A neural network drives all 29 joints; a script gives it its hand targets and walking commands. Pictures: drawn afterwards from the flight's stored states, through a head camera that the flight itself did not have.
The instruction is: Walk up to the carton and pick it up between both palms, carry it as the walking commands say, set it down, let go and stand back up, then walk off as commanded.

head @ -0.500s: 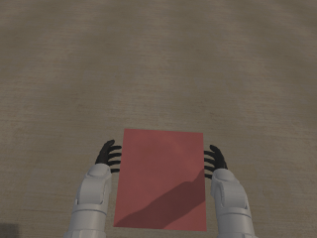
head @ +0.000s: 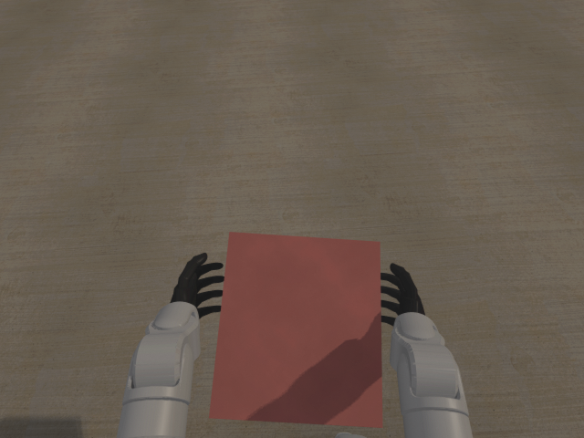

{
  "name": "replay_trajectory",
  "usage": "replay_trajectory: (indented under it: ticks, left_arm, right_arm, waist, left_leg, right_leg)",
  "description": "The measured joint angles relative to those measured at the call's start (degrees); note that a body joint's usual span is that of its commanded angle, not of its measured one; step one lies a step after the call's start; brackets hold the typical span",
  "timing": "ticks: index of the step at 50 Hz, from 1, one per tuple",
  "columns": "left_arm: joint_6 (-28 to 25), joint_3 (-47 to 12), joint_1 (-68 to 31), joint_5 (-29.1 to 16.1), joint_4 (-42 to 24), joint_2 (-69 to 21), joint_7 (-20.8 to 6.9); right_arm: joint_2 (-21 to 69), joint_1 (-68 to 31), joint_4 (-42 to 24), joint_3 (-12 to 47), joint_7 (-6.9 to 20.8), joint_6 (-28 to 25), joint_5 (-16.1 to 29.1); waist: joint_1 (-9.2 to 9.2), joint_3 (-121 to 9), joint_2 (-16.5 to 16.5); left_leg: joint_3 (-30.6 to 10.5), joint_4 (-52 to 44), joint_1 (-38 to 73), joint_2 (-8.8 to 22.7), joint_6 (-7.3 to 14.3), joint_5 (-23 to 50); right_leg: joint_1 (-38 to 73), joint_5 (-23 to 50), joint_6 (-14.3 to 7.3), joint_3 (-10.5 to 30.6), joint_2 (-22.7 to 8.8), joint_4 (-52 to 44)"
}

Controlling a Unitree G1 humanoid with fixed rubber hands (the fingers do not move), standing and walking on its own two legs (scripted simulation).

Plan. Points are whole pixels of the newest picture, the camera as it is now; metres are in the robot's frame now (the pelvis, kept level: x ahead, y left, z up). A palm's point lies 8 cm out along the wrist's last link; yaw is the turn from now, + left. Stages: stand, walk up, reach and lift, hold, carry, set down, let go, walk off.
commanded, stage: carry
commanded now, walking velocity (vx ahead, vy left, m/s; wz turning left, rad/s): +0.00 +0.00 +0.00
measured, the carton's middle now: (296, 323) +0.31 -0.01 -0.09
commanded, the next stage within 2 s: none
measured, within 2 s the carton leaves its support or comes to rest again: neither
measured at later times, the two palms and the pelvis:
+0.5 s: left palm (203, 186) +0.51 +0.14 +0.03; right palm (378, 179) +0.52 -0.16 +0.02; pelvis +0.24 -0.01 +0.01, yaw +1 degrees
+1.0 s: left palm (210, 111) +0.68 +0.14 +0.06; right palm (362, 95) +0.70 -0.16 +0.06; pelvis +0.40 -0.02 +0.03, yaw +3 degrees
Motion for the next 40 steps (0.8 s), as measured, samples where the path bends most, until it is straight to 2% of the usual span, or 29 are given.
replay_trajectory:
  ticks: [1, 4, 6, 8, 13, 15, 16, 17, 18, 19, 20, 22, 23, 25, 27, 28, 29, 30, 32, 34, 36, 38, 39, 40]
  left_arm:
    - [-0.1, -1.0, -0.3, 0.3, 0.8, 0.0, 0.0]
    - [-1.4, -2.4, 0.1, 1.6, 2.5, 0.1, 0.5]
    - [-2.2, -2.3, 0.5, 2.1, 2.5, 0.1, 1.1]
    - [-2.4, -2.2, 1.0, 2.3, 1.3, 0.1, 1.6]
    - [-2.9, -2.5, 0.5, 2.7, 0.0, 0.1, 1.4]
    - [-2.6, -2.3, -0.2, 2.9, 0.4, 0.0, 1.5]
    - [-2.4, -2.1, 0.1, 3.0, 0.1, 0.1, 1.6]
    - [-2.1, -1.5, 0.8, 2.8, -0.3, 0.2, 1.8]
    - [-1.7, -0.8, 1.5, 2.4, -1.0, 0.3, 2.1]
    - [-1.2, -0.4, 2.1, 2.1, -1.2, 0.3, 2.1]
    - [-0.7, -0.5, 2.6, 1.7, -1.3, 0.3, 1.9]
    - [0.2, -0.8, 3.0, 0.9, -0.2, 0.3, 1.1]
    - [0.3, -0.6, 2.6, 0.4, 0.9, 0.3, 0.7]
    - [-0.1, -0.7, 1.7, 0.2, 2.8, 0.3, 0.5]
    - [-0.2, -0.9, 0.7, 0.5, 3.9, 0.2, 0.9]
    - [-0.2, -1.0, 0.2, 1.0, 4.2, 0.1, 0.8]
    - [-0.4, -1.1, -0.3, 1.5, 4.8, 0.1, 0.9]
    - [-0.7, -1.4, -0.8, 1.9, 5.5, 0.0, 1.0]
    - [-1.0, -2.1, -1.9, 2.2, 6.2, -0.2, 1.4]
    - [-1.3, -2.6, -2.3, 2.6, 6.2, -0.2, 1.4]
    - [-1.8, -1.6, -2.7, 3.3, 6.3, -0.3, 1.5]
    - [-1.7, -0.9, -3.1, 3.6, 5.6, -0.3, 2.1]
    - [-1.2, -1.2, -3.1, 3.3, 4.2, -0.3, 2.4]
    - [-0.6, -1.2, -3.2, 2.9, 3.1, -0.3, 2.5]
  right_arm:
    - [-0.2, 1.0, -0.6, -0.5, -0.3, 0.1, 0.4]
    - [-0.2, 1.6, -0.7, -0.6, -2.8, 0.7, 2.7]
    - [-0.1, 1.0, -1.4, 0.4, -5.3, 0.9, 4.7]
    - [-0.1, 0.3, -1.8, 0.9, -5.8, -0.1, 5.3]
    - [0.3, -2.7, 0.8, -2.5, -1.1, -3.2, 3.3]
    - [0.4, -3.6, 1.6, -3.5, 0.3, -3.3, 2.4]
    - [0.6, -4.1, 2.0, -3.4, 0.8, -3.1, 2.0]
    - [0.6, -4.1, 2.8, -2.6, 1.1, -3.2, 1.8]
    - [0.6, -4.3, 3.4, -1.9, 1.5, -3.1, 1.6]
    - [0.7, -4.4, 4.3, -1.4, 1.9, -3.0, 1.0]
    - [0.6, -3.9, 4.7, -1.2, 2.0, -2.9, 0.5]
    - [0.2, -2.0, 4.8, -1.3, 2.1, -2.5, -0.1]
    - [0.1, -1.3, 4.6, -1.5, 2.2, -2.1, -0.3]
    - [0.0, 0.2, 3.8, -1.5, 2.0, -1.8, -0.3]
    - [-0.1, 1.3, 2.7, -1.2, 1.0, -1.4, 0.5]
    - [-0.1, 1.9, 2.0, -0.9, 0.7, -1.3, 0.8]
    - [-0.2, 2.5, 1.6, -0.7, 0.7, -1.1, 0.8]
    - [-0.3, 2.5, 1.7, -1.0, 0.4, -1.2, 1.1]
    - [-0.7, 1.2, 2.6, -1.6, -1.8, -1.0, 2.4]
    - [-0.8, -0.7, 3.0, -2.3, -3.1, -0.5, 3.3]
    - [-0.1, -3.1, 4.0, -3.2, -2.8, -0.5, 3.1]
    - [0.8, -4.8, 4.8, -3.9, -2.4, -0.9, 2.3]
    - [0.8, -4.8, 4.2, -3.9, -2.1, -1.1, 2.1]
    - [0.7, -4.9, 3.9, -4.1, -1.4, -1.4, 1.8]
  waist:
    - [-0.36, 0.7, 0.9]
    - [-1.32, 1.6, 0.9]
    - [-1.69, 2.2, -0.5]
    - [-1.39, 2.2, -2.3]
    - [0.81, 0.6, -4.6]
    - [1.81, -0.2, -5.1]
    - [2.29, -0.9, -5.2]
    - [2.92, -2.0, -5.9]
    - [3.33, -3.0, -5.9]
    - [3.52, -3.7, -4.8]
    - [3.59, -4.3, -3.1]
    - [3.35, -5.3, -0.1]
    - [3.14, -5.2, 1.0]
    - [2.56, -4.2, 2.4]
    - [1.74, -2.4, 2.9]
    - [1.34, -1.6, 2.6]
    - [1.05, -1.2, 1.8]
    - [0.81, -1.0, 1.3]
    - [0.70, 0.1, 0.7]
    - [0.42, 0.6, 0.9]
    - [0.71, 0.6, 0.5]
    - [1.17, 0.4, -0.5]
    - [1.40, 0.6, -1.0]
    - [1.88, 0.7, -1.5]
  left_leg:
    - [-1.4, 1.9, 0.4, 1.1, -0.5, -1.1]
    - [-7.1, 6.3, 0.4, 0.7, -1.5, -3.7]
    - [-8.4, 10.7, -1.0, -0.6, -2.1, -3.9]
    - [-8.4, 13.6, -2.9, -1.5, -2.3, -3.0]
    - [-6.5, 12.8, -7.2, -2.3, -0.6, 0.5]
    - [-4.6, 5.6, -7.1, -3.5, 0.2, 4.1]
    - [-3.6, 1.8, -6.2, -3.8, 1.4, 6.5]
    - [-2.5, 0.7, -4.8, -4.0, 2.6, 4.9]
    - [-1.5, 0.4, -3.8, -3.9, 3.5, 2.7]
    - [-1.1, 0.6, -2.9, -3.3, 4.0, 0.8]
    - [-1.0, 0.8, -1.7, -2.5, 4.3, -0.7]
    - [-1.1, -0.3, 1.0, -1.5, 4.2, -2.4]
    - [-1.0, -1.4, 2.5, -1.4, 3.9, -2.9]
    - [-1.1, -3.4, 5.9, -1.3, 3.0, -3.7]
    - [-1.7, -4.7, 9.8, -1.0, 2.3, -4.7]
    - [-2.1, -4.0, 11.3, -0.9, 1.9, -5.2]
    - [-2.6, -1.8, 12.0, -1.1, 1.5, -5.5]
    - [-3.5, 3.2, 10.8, -0.6, 0.7, -4.8]
    - [-7.2, 13.3, 7.1, -1.4, -0.3, -3.4]
    - [-10.2, 17.3, 3.3, -2.0, -0.4, -2.9]
    - [-10.5, 13.3, 0.3, -1.7, -0.2, -3.9]
    - [-10.3, 3.9, -1.5, -1.3, -0.1, -2.9]
    - [-10.1, -1.3, -1.8, -1.1, -0.1, -0.9]
    - [-9.8, -4.3, -1.4, -0.9, 0.0, 5.5]
  right_leg:
    - [1.4, 4.4, -0.7, -1.8, 0.5, -0.2]
    - [5.5, -1.8, -3.3, -4.3, 2.0, -0.7]
    - [8.0, -3.0, -4.0, -5.1, 2.0, -2.1]
    - [10.1, -3.8, -4.4, -5.6, 1.9, -3.8]
    - [15.9, -6.0, -4.3, -7.0, 2.8, -8.1]
    - [18.0, -7.7, -4.2, -7.1, 2.9, -8.1]
    - [18.4, -8.7, -3.9, -6.9, 3.0, -6.9]
    - [17.4, -8.9, -3.0, -6.0, 2.5, -3.5]
    - [14.4, -7.4, -0.9, -5.1, 1.9, 3.0]
    - [11.3, -8.5, 0.9, -3.9, 2.4, 9.8]
    - [8.8, -10.4, 1.1, -3.2, 3.1, 14.5]
    - [3.9, -16.0, 0.5, -2.3, 3.3, 19.3]
    - [1.0, -16.3, -0.1, -2.0, 2.9, 20.7]
    - [-3.4, -12.6, -0.6, -2.5, 1.7, 17.3]
    - [-4.2, -3.4, -0.8, -4.2, 1.2, 5.9]
    - [-3.0, 3.6, -0.9, -4.8, 1.2, -1.3]
    - [-1.8, 15.0, -1.9, -5.1, 1.0, -5.2]
    - [-0.9, 16.3, -2.7, -5.7, 0.7, -4.3]
    - [1.5, 8.0, -4.1, -6.5, 0.7, -2.3]
    - [3.4, 6.3, -4.0, -7.5, 1.3, -3.1]
    - [4.7, 6.5, -3.6, -7.5, 2.1, -5.9]
    - [5.4, 7.3, -3.5, -7.2, 2.6, -8.5]
    - [5.9, 7.4, -3.5, -7.4, 2.7, -9.4]
    - [6.4, 7.3, -3.3, -7.3, 2.8, -9.8]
